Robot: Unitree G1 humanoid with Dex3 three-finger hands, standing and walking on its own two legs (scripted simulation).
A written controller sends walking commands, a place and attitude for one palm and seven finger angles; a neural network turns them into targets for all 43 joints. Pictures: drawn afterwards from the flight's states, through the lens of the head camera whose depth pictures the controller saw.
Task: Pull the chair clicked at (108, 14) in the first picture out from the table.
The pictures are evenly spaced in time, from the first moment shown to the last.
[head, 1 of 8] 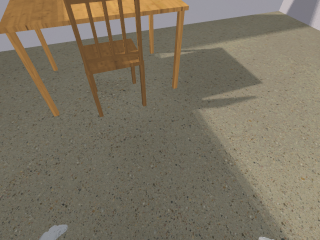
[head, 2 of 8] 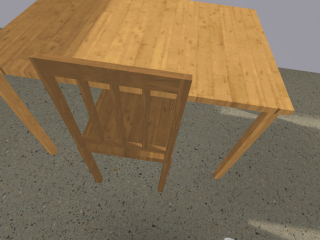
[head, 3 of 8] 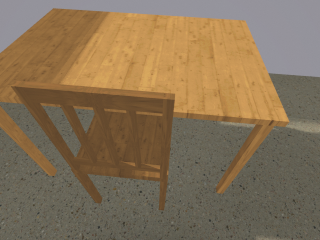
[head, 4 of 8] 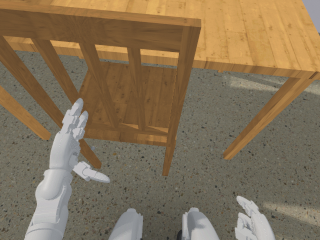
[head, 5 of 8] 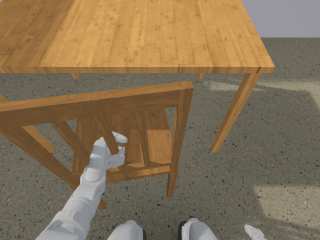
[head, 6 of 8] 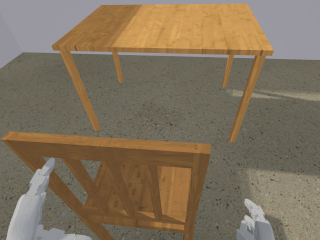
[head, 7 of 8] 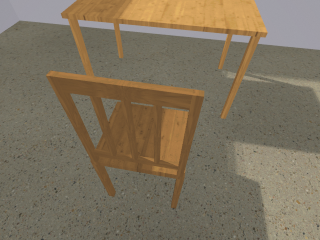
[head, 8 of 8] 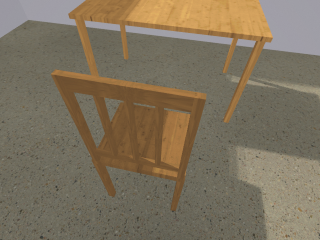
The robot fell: no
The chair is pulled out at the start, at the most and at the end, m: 0.00 0.66 0.64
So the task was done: yes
